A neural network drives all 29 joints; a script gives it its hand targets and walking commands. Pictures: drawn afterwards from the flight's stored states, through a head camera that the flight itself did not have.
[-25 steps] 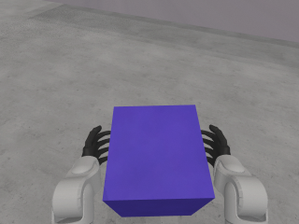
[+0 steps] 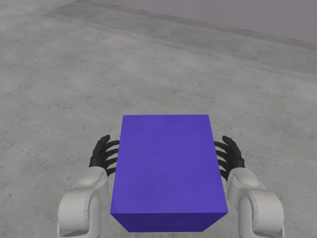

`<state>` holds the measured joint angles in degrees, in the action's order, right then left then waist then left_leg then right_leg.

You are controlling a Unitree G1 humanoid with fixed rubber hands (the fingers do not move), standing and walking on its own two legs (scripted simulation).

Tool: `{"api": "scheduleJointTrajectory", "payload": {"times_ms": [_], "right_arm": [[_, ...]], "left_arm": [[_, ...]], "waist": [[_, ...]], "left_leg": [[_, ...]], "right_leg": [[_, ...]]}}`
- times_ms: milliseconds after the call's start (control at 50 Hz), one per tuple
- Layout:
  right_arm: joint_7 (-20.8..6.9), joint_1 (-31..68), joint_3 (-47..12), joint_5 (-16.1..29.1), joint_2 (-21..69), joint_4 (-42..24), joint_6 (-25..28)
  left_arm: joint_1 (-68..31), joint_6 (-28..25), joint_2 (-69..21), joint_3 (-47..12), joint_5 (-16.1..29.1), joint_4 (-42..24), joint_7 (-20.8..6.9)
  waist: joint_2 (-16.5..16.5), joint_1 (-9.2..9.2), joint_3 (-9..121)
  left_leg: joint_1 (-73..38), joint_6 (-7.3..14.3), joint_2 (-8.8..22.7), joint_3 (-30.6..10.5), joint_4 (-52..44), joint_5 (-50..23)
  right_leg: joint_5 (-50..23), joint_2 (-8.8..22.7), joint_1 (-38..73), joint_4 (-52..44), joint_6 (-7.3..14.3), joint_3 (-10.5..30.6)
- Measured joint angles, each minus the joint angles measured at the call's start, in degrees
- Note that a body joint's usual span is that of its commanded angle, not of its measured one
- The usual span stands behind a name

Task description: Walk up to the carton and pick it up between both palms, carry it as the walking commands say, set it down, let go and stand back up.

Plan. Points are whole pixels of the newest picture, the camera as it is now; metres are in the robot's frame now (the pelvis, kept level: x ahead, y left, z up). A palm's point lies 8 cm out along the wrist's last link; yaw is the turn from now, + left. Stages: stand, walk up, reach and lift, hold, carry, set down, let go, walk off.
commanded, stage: carry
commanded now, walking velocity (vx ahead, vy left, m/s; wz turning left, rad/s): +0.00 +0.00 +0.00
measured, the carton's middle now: (165, 177) +0.27 +0.00 +0.01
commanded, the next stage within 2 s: none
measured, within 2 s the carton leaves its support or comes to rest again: neither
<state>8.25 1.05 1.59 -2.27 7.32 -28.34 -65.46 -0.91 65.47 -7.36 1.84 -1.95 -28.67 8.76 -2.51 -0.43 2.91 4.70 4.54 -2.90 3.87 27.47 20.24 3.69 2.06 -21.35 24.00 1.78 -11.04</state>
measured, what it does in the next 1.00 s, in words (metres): walks ahead: left foot, then left foot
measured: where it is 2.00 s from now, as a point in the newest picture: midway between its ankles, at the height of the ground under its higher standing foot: (134, 186)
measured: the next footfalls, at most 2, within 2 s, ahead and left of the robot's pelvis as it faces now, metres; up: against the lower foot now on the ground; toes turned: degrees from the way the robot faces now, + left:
left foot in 0.14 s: +0.01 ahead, +0.09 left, +0.00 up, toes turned +9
left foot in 0.50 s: +0.13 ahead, +0.13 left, +0.00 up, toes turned +10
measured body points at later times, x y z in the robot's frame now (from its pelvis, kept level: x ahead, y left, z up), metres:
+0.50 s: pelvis +0.16 +0.05 +0.00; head +0.18 +0.09 +0.45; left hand +0.43 +0.23 +0.06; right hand +0.45 -0.07 +0.08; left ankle +0.09 +0.13 -0.74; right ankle +0.09 -0.12 -0.72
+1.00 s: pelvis +0.34 +0.11 -0.01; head +0.36 +0.14 +0.44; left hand +0.61 +0.29 +0.04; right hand +0.64 -0.01 +0.05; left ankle +0.29 +0.25 -0.74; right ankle +0.27 +0.01 -0.73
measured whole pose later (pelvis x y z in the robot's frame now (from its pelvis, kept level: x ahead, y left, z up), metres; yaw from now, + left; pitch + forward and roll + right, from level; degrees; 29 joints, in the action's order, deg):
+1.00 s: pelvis +0.34 +0.11 -0.01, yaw +4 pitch +5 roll +0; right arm 6.8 6.5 4.5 -3.9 7.4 -12.4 -50.8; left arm -5.0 49.9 -7.3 3.8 -3.9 -12.9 7.3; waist 2.8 -0.5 2.3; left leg 17.8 -1.3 2.7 1.4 33.3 16.6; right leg 24.0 2.5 -14.8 34.5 0.7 -8.1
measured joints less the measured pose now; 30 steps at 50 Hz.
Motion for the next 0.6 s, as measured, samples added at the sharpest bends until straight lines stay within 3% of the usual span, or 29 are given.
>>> {"api": "scheduleJointTrajectory", "payload": {"times_ms": [60, 100, 160, 220, 260, 360, 400, 440, 460, 500, 540, 600], "right_arm": [[-0.08, -0.30, 0.48, -0.53, -0.02, 1.16, -1.25], [-0.07, 0.01, 0.50, -1.16, -0.03, 1.30, -2.21], [-0.19, 1.41, 0.95, -1.57, -0.04, 1.18, -3.09], [-0.39, 2.13, 0.89, -1.71, 0.00, 2.50, -3.00], [-0.42, 1.98, 0.71, -1.74, -0.01, 3.23, -2.76], [-0.47, 0.62, 0.84, -1.82, -0.01, 4.91, -1.48], [-0.71, 0.22, 1.72, -1.95, -0.03, 6.46, -0.13], [-0.87, 0.02, 2.75, -1.69, -0.05, 6.84, 1.03], [-0.84, -0.05, 3.07, -1.34, -0.05, 5.34, 1.21], [-0.87, 1.54, 3.17, -0.90, -0.04, 3.81, 2.32], [-1.25, 3.88, 2.08, -1.67, 0.05, 7.24, 4.42], [-1.37, 3.27, 1.36, -1.37, 0.04, 8.08, 4.73]], "left_arm": [[-1.38, 1.73, 0.03, 0.10, -0.13, 2.43, -0.08], [-2.06, 2.28, 0.03, 0.33, -0.15, 3.40, -0.33], [-3.07, 2.39, 0.03, 0.45, -0.30, 3.74, -0.45], [-3.30, 2.58, 0.05, 0.92, -0.53, 4.14, -0.41], [-3.45, 2.95, 0.04, 1.23, -0.56, 4.47, -0.38], [-3.56, 2.48, 0.02, 1.04, -0.73, 6.76, -0.44], [-4.31, 1.29, -0.03, 0.44, -1.34, 9.44, -0.65], [-4.94, 0.16, -0.08, -0.33, -1.77, 10.79, -0.69], [-5.02, -0.09, -0.10, -0.84, -1.72, 9.60, -0.59], [-5.49, -1.52, -0.08, -0.71, -1.75, 7.29, -0.56], [-4.93, -3.72, -0.01, 1.01, -2.02, 7.71, -0.83], [-3.03, -3.75, 0.06, 1.35, -1.07, 6.73, -0.13]], "waist": [[0.32, -0.96, 2.48], [1.70, -0.84, 3.49], [2.24, -0.64, 3.64], [2.12, -0.63, 4.44], [2.00, -0.48, 4.71], [1.90, -0.48, 3.84], [2.85, -0.79, 3.51], [4.30, -0.34, 3.58], [4.58, 0.07, 3.15], [4.45, 0.34, 1.08], [5.26, -0.85, 0.10], [3.57, -0.75, -0.33]], "left_leg": [[2.12, -3.51, 0.26, 0.59, 7.89, 0.20], [2.73, -4.50, 0.84, 1.19, 5.58, 0.62], [1.39, -4.15, 2.82, 1.72, -4.65, -1.28], [0.12, -2.14, 2.63, 2.25, -5.07, 1.40], [0.16, -1.90, 2.67, 2.55, -3.84, 2.92], [3.65, -3.76, 4.08, 3.76, 7.55, 2.39], [6.95, -6.22, 4.26, 3.67, 15.52, -4.95], [9.63, -7.03, 3.14, 1.56, 16.74, 3.08], [10.57, -6.84, 3.05, 0.20, 12.98, 6.58], [10.01, -5.46, 3.80, -0.09, 2.77, 0.22], [8.90, -2.16, 3.34, 2.63, 3.55, 2.48], [6.98, -0.54, 3.90, 3.55, 3.07, 4.61]], "right_leg": [[4.72, 0.92, 2.48, 0.55, -0.59, -0.37], [5.86, 2.16, 4.09, -0.02, -1.69, -0.76], [8.32, 2.75, 5.51, 0.98, -2.20, -1.64], [10.93, 3.04, 5.52, 2.98, -3.29, -1.19], [12.15, 3.24, 5.61, 3.91, -3.77, -1.23], [12.96, 3.35, 8.09, 3.93, -3.65, -2.51], [12.91, 3.85, 9.19, 4.03, -2.89, -1.89], [13.65, 4.94, 9.20, 5.41, -2.90, -0.59], [13.94, 5.25, 8.83, 6.61, -3.46, -0.01], [14.51, 5.78, 7.20, 11.80, -4.62, 1.03], [20.70, 5.63, 3.23, 20.49, -4.51, 4.54], [23.16, 2.16, -0.31, 25.82, -3.81, 6.01]]}}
